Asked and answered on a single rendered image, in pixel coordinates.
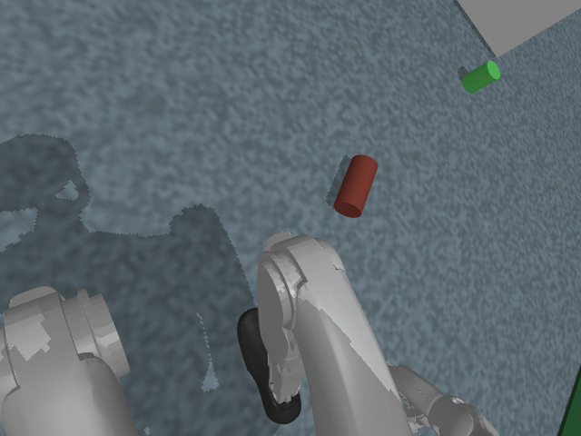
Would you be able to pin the right robot foot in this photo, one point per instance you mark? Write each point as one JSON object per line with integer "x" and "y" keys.
{"x": 255, "y": 357}

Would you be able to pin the right robot arm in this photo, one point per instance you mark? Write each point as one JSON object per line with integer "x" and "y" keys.
{"x": 450, "y": 416}

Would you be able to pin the right robot hand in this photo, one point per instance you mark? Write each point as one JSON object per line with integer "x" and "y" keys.
{"x": 416, "y": 391}

